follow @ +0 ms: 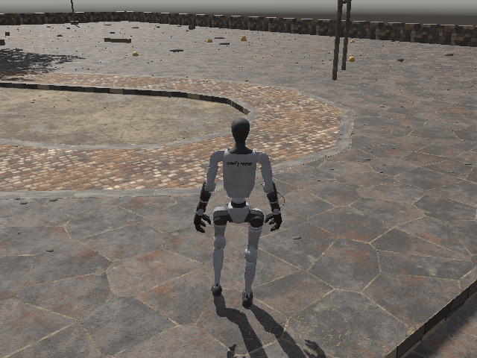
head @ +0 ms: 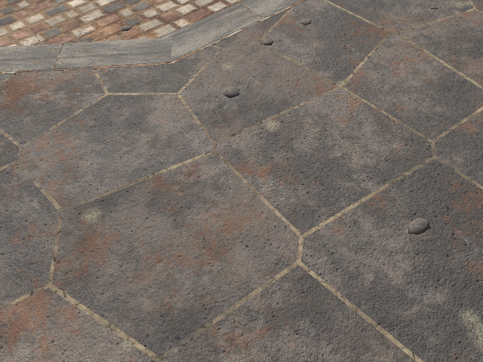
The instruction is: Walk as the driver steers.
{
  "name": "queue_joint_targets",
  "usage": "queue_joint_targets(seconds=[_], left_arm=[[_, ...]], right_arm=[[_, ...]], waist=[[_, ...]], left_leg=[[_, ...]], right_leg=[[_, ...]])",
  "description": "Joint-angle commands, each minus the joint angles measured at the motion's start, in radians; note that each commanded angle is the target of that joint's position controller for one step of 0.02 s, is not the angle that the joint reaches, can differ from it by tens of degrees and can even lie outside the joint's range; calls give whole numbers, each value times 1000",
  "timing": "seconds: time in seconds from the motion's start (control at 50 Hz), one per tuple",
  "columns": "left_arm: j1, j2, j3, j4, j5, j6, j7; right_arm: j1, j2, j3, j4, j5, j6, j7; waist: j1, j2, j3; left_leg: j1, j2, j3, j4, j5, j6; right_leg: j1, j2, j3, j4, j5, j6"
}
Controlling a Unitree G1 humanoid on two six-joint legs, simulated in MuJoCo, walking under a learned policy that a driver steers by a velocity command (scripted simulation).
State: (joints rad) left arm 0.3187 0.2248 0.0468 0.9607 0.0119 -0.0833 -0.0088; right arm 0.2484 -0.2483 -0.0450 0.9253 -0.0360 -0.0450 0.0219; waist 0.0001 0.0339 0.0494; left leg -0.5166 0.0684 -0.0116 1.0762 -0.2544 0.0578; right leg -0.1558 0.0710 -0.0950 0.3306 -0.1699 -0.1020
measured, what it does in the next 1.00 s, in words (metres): walks ahead, turning right: left foot, then right foot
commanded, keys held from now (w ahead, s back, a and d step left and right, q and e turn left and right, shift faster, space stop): w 0.04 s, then no key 0.14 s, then e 0.30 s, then w+e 0.52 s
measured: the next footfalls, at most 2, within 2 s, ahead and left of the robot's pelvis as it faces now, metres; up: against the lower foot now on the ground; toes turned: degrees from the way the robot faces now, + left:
left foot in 0.28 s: +0.30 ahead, +0.11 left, +0.00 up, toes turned +2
right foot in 0.74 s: +0.18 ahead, -0.08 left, +0.00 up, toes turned -20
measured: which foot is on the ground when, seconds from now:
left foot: up 0.00-0.26, down 0.28-0.74, up 0.76-1.00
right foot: down 0.00-0.30, up 0.32-0.72, down 0.74-1.00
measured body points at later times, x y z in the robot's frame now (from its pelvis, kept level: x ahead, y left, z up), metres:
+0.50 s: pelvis +0.17 +0.04 -0.01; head +0.21 +0.05 +0.44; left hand +0.25 +0.29 -0.16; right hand +0.24 -0.23 -0.14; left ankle +0.26 +0.10 -0.75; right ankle +0.14 -0.08 -0.67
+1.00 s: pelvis +0.26 -0.03 +0.00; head +0.26 -0.06 +0.45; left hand +0.32 +0.23 -0.12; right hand +0.30 -0.33 -0.12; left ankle +0.41 +0.08 -0.68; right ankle +0.14 -0.07 -0.75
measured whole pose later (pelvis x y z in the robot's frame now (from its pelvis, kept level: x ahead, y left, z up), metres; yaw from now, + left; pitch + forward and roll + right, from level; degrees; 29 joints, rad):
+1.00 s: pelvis +0.26 -0.03 +0.00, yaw -25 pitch +2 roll +2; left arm 0.47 0.21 0.06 0.95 0.01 -0.05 0.00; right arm 0.10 -0.27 -0.07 0.83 -0.04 -0.01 0.03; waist 0.06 0.04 -0.02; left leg -0.61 0.06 0.01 0.85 -0.13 -0.04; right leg -0.02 0.06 0.09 0.23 -0.24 -0.08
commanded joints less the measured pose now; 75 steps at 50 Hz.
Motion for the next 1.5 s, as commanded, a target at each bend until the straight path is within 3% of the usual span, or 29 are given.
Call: queue_joint_targets(seconds=[0.02,0.18,0.26,0.28,0.3,0.32,0.34,0.38,0.4,0.48,0.54,0.66,0.72,0.74,0.76,0.78,0.8,0.82,0.88,1.1,1.14,1.18,1.2,1.22,1.24,1.28,1.3,1.38,1.5], left_arm=[[41,101,17,-17,-5,-25,1],[138,85,-4,52,2,-12,15],[85,104,1,57,-2,3,30],[91,99,1,38,-16,-1,32],[205,9,-17,17,-48,4,37],[232,51,-2,36,-51,27,48],[175,99,20,35,-19,47,49],[73,67,28,10,11,69,32],[69,56,32,3,21,84,25],[81,25,35,-11,20,129,20],[5,44,34,-60,30,143,-3],[-31,78,41,-108,17,136,-52],[109,56,36,-62,10,121,-50],[207,76,44,-16,8,108,-38],[220,126,47,-23,21,95,-21],[154,202,55,-71,12,91,3],[87,196,56,-81,10,88,26],[41,195,54,-93,3,76,26],[57,152,47,-87,-7,33,13],[214,175,60,-50,5,19,24],[166,194,66,-65,6,19,27],[108,212,70,-74,4,12,21],[109,192,66,-73,0,6,15],[163,95,41,-102,-18,0,10],[257,62,35,-108,-27,-1,5],[126,124,40,-89,12,11,1],[71,107,36,-100,13,11,-5],[35,85,27,-113,30,37,-25],[-245,45,-11,-203,28,36,-47]], right_arm=[[9,-34,-7,-39,-4,12,10],[-161,-1,19,-66,15,-5,-13],[19,-61,-4,1,2,-37,-37],[112,-121,-19,24,-11,-56,-46],[180,-205,-40,14,-23,-53,-49],[158,-180,-40,-12,27,-31,-40],[93,-140,-32,-34,40,-17,-39],[-39,-54,-6,-57,28,-3,-58],[-51,-44,-3,-55,26,2,-70],[-70,-64,-11,-66,9,4,-75],[-64,-102,-26,-68,13,4,-63],[-70,-184,-61,-85,12,16,-47],[-118,-173,-67,-97,15,40,-37],[-132,-125,-58,-100,6,52,-29],[-127,-12,-28,-106,-6,60,-17],[-216,-28,-26,-181,-5,56,-17],[-262,-95,-37,-201,-1,38,-6],[-210,-123,-46,-177,6,21,5],[-155,-112,-47,-126,-14,12,11],[-402,-78,-16,-253,14,3,17],[-331,-98,-20,-249,19,-6,12],[-109,-131,-37,-182,19,-18,-9],[45,-169,-52,-142,7,-31,-23],[191,-255,-67,-142,-24,-38,-38],[174,-317,-79,-122,-26,-27,-29],[-1,-137,-42,-146,5,-24,-19],[-29,-100,-31,-140,2,-29,-17],[54,-76,-17,-72,15,-63,-11],[127,-85,-14,-20,27,-65,-10]], waist=[[-23,-85,19],[28,-125,3],[-59,-97,-46],[-78,-31,-125],[-46,154,-303],[-62,153,-437],[-38,46,-353],[4,38,-128],[23,64,-87],[51,55,-97],[31,116,-97],[26,78,-94],[88,15,-45],[123,-125,-10],[111,-325,32],[91,-299,101],[59,-200,155],[20,-180,129],[13,-102,27],[97,-160,41],[54,-168,25],[-44,-136,-66],[-108,-74,-161],[-131,89,-326],[-59,312,-350],[-16,25,-71],[-10,1,-32],[18,66,-36],[-16,50,19]], left_leg=[[-98,42,17,-66,105,-27],[50,-49,96,-452,280,-20],[257,-83,60,-660,299,25],[457,24,-9,-651,668,43],[770,333,-246,-539,1182,178],[802,416,-353,-559,1259,280],[661,368,-269,-624,1037,262],[399,271,-136,-747,662,196],[308,238,-84,-788,549,175],[206,220,8,-827,348,189],[212,237,-19,-924,-135,165],[180,275,22,-971,-394,107],[88,228,118,-835,-464,42],[-7,146,204,-595,-471,3],[-203,29,262,-235,-413,-41],[-372,-55,108,-162,-265,-70],[-357,0,27,-141,-114,-78],[-315,1,17,-168,-22,-83],[-240,-13,27,-166,103,-88],[-174,-48,34,-434,131,-89],[-27,-62,31,-497,115,-61],[285,-115,71,-571,98,-21],[506,-60,28,-591,95,9],[753,215,-322,-652,-231,67],[791,367,-789,-859,-265,153],[508,284,-555,-863,-299,141],[434,228,-412,-873,-149,122],[397,161,-196,-888,258,126],[394,106,-32,-947,381,125]], right_leg=[[12,-260,208,-221,208,-116],[108,-219,74,-76,722,-55],[157,-207,143,192,729,-20],[49,-160,129,356,526,7],[-188,-52,71,674,-109,38],[-276,27,97,870,-512,47],[-296,-23,138,925,-467,52],[-320,-86,129,879,-347,71],[-288,-101,122,850,-301,84],[-250,-94,83,797,-247,105],[-273,-129,61,644,-204,89],[-111,-89,-20,397,-264,23],[71,-53,-49,153,-234,-30],[150,-90,68,-2,-349,-64],[182,-316,422,-107,-556,-109],[58,-438,768,-288,-815,-192],[3,-411,701,-325,-735,-179],[19,-361,615,-307,-568,-155],[136,-258,430,-232,-156,-114],[202,-242,426,-83,283,-122],[158,-247,441,-43,362,-88],[94,-203,389,137,582,-44],[11,-133,329,359,530,-22],[-184,-40,259,686,182,5],[-393,77,230,863,-363,18],[-446,-53,236,919,-187,-4],[-421,-80,227,866,-138,-2],[-393,-93,192,781,-113,26],[-445,-139,67,454,88,74]])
